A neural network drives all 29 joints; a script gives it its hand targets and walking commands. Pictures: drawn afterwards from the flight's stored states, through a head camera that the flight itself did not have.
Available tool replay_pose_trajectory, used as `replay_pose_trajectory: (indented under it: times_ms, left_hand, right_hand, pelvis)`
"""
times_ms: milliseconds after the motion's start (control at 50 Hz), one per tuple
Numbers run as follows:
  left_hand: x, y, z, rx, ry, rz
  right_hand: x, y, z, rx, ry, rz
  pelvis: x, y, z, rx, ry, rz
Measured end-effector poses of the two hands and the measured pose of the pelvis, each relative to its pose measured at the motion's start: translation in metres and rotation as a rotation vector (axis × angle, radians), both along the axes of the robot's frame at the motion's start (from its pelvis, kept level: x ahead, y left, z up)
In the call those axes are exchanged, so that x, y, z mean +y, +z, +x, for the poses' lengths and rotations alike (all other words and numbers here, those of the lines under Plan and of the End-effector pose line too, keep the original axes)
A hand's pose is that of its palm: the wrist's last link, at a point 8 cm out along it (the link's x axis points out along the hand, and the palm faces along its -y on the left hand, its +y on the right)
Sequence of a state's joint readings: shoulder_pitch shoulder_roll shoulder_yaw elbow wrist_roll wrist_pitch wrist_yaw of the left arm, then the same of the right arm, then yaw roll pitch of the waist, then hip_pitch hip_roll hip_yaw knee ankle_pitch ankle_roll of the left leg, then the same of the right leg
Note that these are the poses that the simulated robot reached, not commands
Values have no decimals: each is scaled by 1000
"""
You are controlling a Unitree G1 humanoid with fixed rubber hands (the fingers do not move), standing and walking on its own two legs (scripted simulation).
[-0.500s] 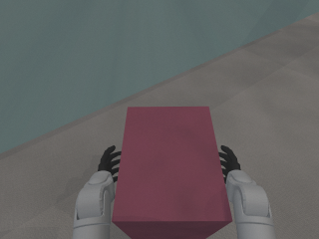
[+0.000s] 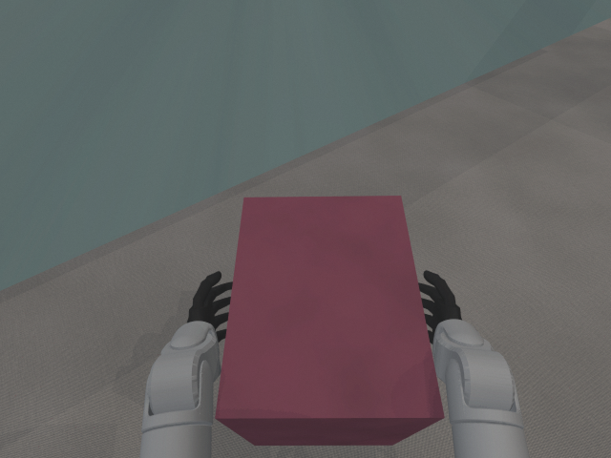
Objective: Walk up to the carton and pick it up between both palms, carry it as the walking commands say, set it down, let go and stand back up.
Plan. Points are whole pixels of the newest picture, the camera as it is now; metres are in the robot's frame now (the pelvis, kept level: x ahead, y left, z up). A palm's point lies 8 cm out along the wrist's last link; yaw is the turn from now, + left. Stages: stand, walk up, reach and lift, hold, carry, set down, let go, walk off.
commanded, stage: carry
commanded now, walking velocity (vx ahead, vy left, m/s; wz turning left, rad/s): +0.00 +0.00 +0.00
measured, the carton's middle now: (322, 329) +0.31 +0.00 -0.03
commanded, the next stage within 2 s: none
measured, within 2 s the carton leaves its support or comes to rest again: neither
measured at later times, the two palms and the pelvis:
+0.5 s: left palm (202, 286) +0.31 +0.15 +0.09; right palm (451, 294) +0.29 -0.16 +0.09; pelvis +0.05 +0.01 +0.00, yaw -6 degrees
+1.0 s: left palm (317, 184) +0.52 +0.00 +0.08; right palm (508, 217) +0.44 -0.30 +0.06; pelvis +0.26 -0.09 +0.01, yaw -17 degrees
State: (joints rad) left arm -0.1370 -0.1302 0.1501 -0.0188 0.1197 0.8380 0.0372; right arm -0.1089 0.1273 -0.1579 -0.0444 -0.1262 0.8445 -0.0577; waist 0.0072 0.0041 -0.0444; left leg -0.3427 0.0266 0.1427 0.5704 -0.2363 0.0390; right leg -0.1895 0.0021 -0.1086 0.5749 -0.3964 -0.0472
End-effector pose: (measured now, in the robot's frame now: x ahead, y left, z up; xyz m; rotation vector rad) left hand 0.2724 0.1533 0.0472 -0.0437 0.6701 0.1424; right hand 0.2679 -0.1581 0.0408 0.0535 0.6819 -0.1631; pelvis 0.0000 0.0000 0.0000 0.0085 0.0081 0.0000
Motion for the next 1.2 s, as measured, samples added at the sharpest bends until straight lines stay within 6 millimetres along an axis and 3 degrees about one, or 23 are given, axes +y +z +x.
replay_pose_trajectory:
  times_ms: [200, 280, 320, 480, 600, 700, 780, 880, 940, 1020, 1120, 1200]
  left_hand:
    - [-6, 0, -4, 1, -11, 1]
    - [-7, 22, -10, -68, 1, -20]
    - [-5, 33, -6, -95, 4, -29]
    - [0, 40, 30, -48, -14, -57]
    - [-25, 64, 78, -12, -121, -15]
    - [-59, 57, 118, 4, -190, -63]
    - [-89, 53, 157, -29, -213, -80]
    - [-126, 42, 212, -65, -197, -46]
    - [-141, 31, 234, 26, -196, -3]
    - [-162, 29, 260, 123, -218, 26]
    - [-207, 55, 322, 32, -322, 2]
    - [-247, 66, 375, -38, -431, -36]
  right_hand:
    - [-6, 1, -6, 1, -6, -5]
    - [-6, 24, -13, -67, -34, 25]
    - [-5, 36, -10, -94, -35, 17]
    - [1, 50, 17, -51, -75, 3]
    - [-18, 52, 24, -16, -195, 57]
    - [-48, 61, 44, -7, -267, 12]
    - [-77, 65, 78, -38, -289, -6]
    - [-115, 44, 140, -73, -264, 20]
    - [-131, 30, 165, 18, -267, 61]
    - [-149, 19, 180, 117, -296, 93]
    - [-181, 40, 207, 20, -399, 75]
    - [-210, 60, 234, -55, -503, 36]
  pelvis:
    - [-4, 1, -6, -1, 0, -2]
    - [-4, -2, -4, -1, -6, -9]
    - [-2, -1, 3, 14, -8, -10]
    - [11, 2, 48, 62, -91, 6]
    - [16, 16, 79, 71, -147, -49]
    - [-2, 16, 117, 54, -188, -53]
    - [-29, 7, 159, 47, -209, -47]
    - [-68, -17, 214, 47, -224, -41]
    - [-80, -7, 234, 47, -275, -25]
    - [-93, 10, 263, 47, -315, 5]
    - [-105, 21, 306, 49, -395, 31]
    - [-115, 22, 355, 65, -454, 38]
